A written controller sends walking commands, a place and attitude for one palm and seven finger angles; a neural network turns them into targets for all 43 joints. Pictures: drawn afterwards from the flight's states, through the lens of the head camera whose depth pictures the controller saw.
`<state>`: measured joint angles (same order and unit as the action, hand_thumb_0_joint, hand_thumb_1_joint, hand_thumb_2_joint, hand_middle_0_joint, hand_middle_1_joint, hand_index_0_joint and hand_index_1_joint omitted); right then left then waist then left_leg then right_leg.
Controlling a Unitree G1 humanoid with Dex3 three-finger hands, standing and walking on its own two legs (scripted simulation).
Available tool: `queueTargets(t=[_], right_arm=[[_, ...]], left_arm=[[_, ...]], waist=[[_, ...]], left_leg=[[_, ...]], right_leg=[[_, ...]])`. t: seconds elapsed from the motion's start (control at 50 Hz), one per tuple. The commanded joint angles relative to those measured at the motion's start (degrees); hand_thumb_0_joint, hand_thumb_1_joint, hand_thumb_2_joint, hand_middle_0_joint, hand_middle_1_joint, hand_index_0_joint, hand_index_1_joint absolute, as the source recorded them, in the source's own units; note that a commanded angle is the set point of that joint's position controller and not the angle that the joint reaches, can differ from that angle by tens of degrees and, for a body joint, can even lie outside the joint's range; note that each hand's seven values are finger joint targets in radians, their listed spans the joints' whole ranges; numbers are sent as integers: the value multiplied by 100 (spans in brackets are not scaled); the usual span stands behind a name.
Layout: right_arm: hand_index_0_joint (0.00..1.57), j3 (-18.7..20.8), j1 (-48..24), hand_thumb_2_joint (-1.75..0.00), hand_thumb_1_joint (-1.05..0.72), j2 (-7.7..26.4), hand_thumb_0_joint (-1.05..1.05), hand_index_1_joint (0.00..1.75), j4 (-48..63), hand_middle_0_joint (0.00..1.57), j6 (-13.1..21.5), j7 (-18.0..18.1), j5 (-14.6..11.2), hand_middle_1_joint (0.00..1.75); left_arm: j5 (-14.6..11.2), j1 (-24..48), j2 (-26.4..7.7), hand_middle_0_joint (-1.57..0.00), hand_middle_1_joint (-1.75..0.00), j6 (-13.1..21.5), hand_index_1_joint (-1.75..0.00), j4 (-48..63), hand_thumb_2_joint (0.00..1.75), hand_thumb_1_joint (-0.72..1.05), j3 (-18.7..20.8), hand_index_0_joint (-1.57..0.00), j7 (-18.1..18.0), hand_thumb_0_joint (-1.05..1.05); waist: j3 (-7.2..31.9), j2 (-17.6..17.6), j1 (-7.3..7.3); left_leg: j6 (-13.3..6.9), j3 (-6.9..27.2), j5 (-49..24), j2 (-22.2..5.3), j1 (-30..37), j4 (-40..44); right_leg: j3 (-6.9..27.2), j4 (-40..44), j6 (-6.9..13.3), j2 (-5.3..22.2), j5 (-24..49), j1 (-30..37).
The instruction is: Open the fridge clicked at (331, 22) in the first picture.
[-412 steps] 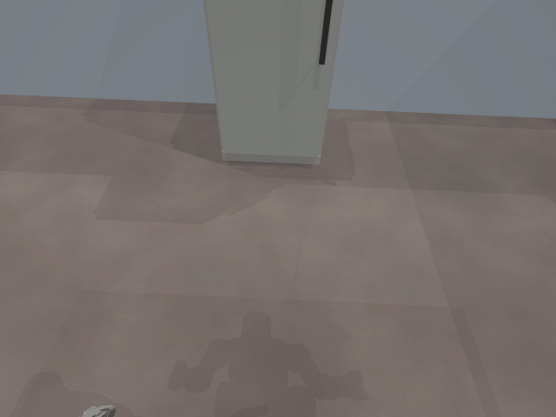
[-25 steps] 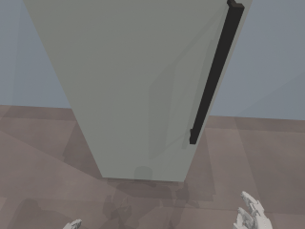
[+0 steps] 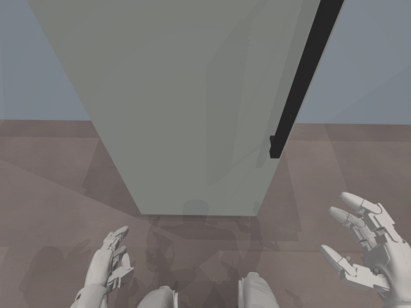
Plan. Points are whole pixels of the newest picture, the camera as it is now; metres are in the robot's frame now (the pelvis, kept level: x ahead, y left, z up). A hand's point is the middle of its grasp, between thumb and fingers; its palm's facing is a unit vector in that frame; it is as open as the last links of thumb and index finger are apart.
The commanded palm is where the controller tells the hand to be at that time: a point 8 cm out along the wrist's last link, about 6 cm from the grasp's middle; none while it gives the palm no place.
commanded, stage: raise the hand to about handle height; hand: right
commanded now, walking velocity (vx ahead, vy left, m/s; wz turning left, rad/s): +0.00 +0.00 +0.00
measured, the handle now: (301, 67) +0.50 -0.17 +0.20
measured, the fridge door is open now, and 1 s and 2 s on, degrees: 0 0 0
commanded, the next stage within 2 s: move the hooked fingers beside the handle in 1.44 s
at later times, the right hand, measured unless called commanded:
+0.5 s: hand (376, 222) +0.25 -0.26 +0.10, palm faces +0.03 +1.00 -0.05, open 12.9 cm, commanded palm +0.22 -0.31 +0.11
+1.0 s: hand (410, 184) +0.29 -0.30 +0.14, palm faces +0.04 +1.00 -0.04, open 14.0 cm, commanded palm +0.26 -0.35 +0.14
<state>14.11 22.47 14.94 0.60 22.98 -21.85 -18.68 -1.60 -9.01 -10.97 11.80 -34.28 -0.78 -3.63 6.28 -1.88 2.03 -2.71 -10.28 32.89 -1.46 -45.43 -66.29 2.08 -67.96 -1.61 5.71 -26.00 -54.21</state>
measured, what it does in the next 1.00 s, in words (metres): rises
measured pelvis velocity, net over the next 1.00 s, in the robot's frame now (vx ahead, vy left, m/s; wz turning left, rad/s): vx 0.02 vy -0.03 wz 0.01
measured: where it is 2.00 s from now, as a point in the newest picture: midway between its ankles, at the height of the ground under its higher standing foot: outside the picture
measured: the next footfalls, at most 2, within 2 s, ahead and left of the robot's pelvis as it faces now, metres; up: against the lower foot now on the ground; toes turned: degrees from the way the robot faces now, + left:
none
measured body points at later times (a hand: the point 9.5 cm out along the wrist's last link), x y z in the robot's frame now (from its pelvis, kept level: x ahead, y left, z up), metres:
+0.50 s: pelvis +0.02 -0.02 +0.04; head +0.06 -0.03 +0.49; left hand +0.18 +0.24 -0.03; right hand +0.24 -0.31 +0.10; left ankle +0.01 +0.10 -0.64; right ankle +0.07 -0.14 -0.64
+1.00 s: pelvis +0.02 -0.03 +0.06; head +0.05 -0.04 +0.51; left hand +0.18 +0.22 -0.02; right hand +0.28 -0.35 +0.14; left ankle +0.01 +0.10 -0.64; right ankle +0.07 -0.14 -0.64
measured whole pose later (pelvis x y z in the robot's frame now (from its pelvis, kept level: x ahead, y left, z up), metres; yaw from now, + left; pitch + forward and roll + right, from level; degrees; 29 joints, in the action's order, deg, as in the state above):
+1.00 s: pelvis +0.02 -0.03 +0.06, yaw +1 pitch +6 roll +2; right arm 24.4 1.6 23.4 -18.3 12.4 -27.0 -20.6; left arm -2.8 -15.0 -15.5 12.0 -33.9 -2.3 -5.2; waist 3.4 -1.5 0.2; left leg 0.3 -7.1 24.2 -2.4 -27.8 -45.9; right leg -2.3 -48.5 1.0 3.6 -19.6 -35.3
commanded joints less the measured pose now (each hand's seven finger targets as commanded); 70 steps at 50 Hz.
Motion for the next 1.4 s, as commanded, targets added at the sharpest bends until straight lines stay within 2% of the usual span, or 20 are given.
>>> queueTargets(t=[0.0,0.04,0.12,0.16,0.18,0.22,0.26,0.44,0.52,0.58,0.76,0.84,0.92,1.04,1.14,1.2,1.24,1.32,1.34,1.38], right_arm=[[26,987,161,-56,-11,1046,0,81,998,26,-263,-6,-358,81],[26,1169,280,-54,-6,1027,0,84,673,26,-318,141,-414,84],[27,979,-101,-50,3,932,0,90,570,27,32,211,-349,90],[27,880,-316,-48,8,970,0,93,606,27,193,133,-340,93],[27,910,-276,-47,10,1021,0,94,583,27,230,96,-325,94],[27,904,-422,-45,15,1038,0,98,440,27,240,16,-351,98],[28,1005,-640,-43,20,1221,0,100,574,28,273,-43,-377,100],[29,1118,-1054,-34,41,1417,0,114,526,29,-4,48,-327,114],[30,1120,-1304,-30,50,1473,0,120,395,30,-204,-17,-293,120],[30,1214,-1560,-30,50,1550,0,120,157,30,-344,-104,-354,120],[30,1372,-2546,-30,50,1926,0,120,-210,30,-542,-374,-323,120],[30,1521,-2846,-30,50,2146,0,120,-583,30,-649,-446,-353,120],[30,1620,-3160,-30,50,2284,0,120,-753,30,-697,-521,-372,120],[30,1503,-2782,-30,50,2084,0,120,-1018,30,-763,-619,-405,120],[30,1648,-3052,-30,50,2286,0,120,-696,30,-580,-497,-375,120],[30,1615,-3057,-30,50,2218,0,120,-634,30,-482,-448,-337,120],[30,1661,-2997,-30,50,2273,0,120,-678,30,-453,-447,-347,120],[30,1546,-3100,-30,50,2168,0,120,-738,30,-487,-501,-348,120],[30,1552,-3084,-30,50,2210,0,120,-749,30,-500,-504,-336,120],[30,1558,-3125,-30,50,2210,0,120,-670,30,-506,-526,-346,120]], left_arm=[[-64,201,-885,-20,-30,339,-30,986,90,90,436,-20,-137,0],[-40,204,-834,-20,-30,313,-30,940,90,90,441,-20,-128,0],[-30,31,-925,-20,-30,364,-30,844,90,90,444,-20,-89,0],[-38,-39,-989,-20,-30,429,-30,850,90,90,426,-20,-80,0],[-36,-103,-1016,-20,-30,451,-30,848,90,90,440,-20,-75,0],[-70,-140,-1074,-20,-30,469,-30,848,90,90,446,-20,-92,0],[-85,-189,-1127,-20,-30,492,-30,854,90,90,444,-20,-117,0],[-96,-280,-1194,-20,-30,470,-30,896,90,90,361,-20,-109,0],[-99,-273,-1220,-20,-30,434,-30,965,90,90,317,-20,-106,0],[-99,-291,-1256,-20,-30,391,-30,989,90,90,292,-20,-113,0],[-114,-291,-1277,-20,-30,361,-30,959,90,90,211,-20,-185,0],[-114,-286,-1312,-20,-30,353,-30,905,90,90,192,-20,-229,0],[-130,-324,-1324,-20,-30,363,-30,888,90,90,198,-20,-244,0],[-134,-384,-1352,-20,-30,369,-30,948,90,90,261,-20,-165,0],[-120,-399,-1352,-20,-30,360,-30,953,90,90,273,-20,-151,0],[-127,-386,-1315,-20,-30,357,-30,943,90,90,261,-20,-162,0],[-113,-414,-1331,-20,-30,359,-30,919,90,90,275,-20,-180,0],[-146,-346,-1313,-20,-30,357,-30,897,90,90,250,-20,-209,0],[-136,-380,-1328,-20,-30,359,-30,901,90,90,256,-20,-215,0],[-137,-348,-1306,-20,-30,374,-30,913,90,90,243,-20,-214,0]], waist=[[1486,9,-35],[1237,368,-3],[892,381,-175],[909,110,-176],[1031,115,-175],[856,225,-227],[997,47,-184],[934,-440,-168],[918,-470,-178],[863,-145,-206],[961,-426,-201],[801,-283,-184],[909,-414,-174],[765,-79,-146],[873,-271,-132],[896,-437,-153],[919,-265,-156],[786,-427,-184],[802,-297,-204],[924,-448,-179]], left_leg=[[270,1216,-1333,43,1051,1851],[304,1184,-1440,46,1141,1917],[312,1110,-1143,64,800,1970],[266,1145,-1060,58,794,1990],[250,1097,-1084,67,834,1980],[253,1063,-912,90,748,2082],[220,1035,-1082,105,868,2068],[149,673,-1575,229,1115,2166],[152,573,-1714,244,1180,2245],[173,566,-1776,268,1266,2353],[133,575,-1834,264,1453,2547],[122,596,-1690,250,1561,2695],[136,597,-1767,237,1611,2766],[136,605,-1943,231,1704,2818],[126,634,-1845,228,1712,2791],[140,639,-1771,228,1638,2790],[145,689,-1853,225,1732,2811],[153,676,-1706,215,1626,2840],[148,681,-1752,231,1658,2843],[155,687,-1768,217,1668,2837]], right_leg=[[-84,1148,297,-425,1195,1377],[-49,1238,266,-429,1204,1272],[-75,1367,264,-429,1026,1321],[-92,1414,273,-436,1025,1434],[-97,1467,281,-441,1054,1517],[-109,1555,293,-450,933,1554],[-110,1635,304,-446,1047,1741],[-85,2131,286,-454,1250,2412],[-64,2301,260,-446,1313,2649],[-51,2365,262,-448,1313,2666],[-30,2574,258,-459,1417,3049],[-8,2689,266,-466,1300,2996],[-16,2787,262,-479,1359,3187],[-65,2782,287,-497,1494,3072],[-79,2789,282,-495,1456,3123],[-87,2815,276,-490,1368,3209],[-110,2764,299,-488,1442,3150],[-96,2820,281,-488,1257,3145],[-91,2799,301,-480,1320,3146],[-91,2820,292,-491,1318,3226]])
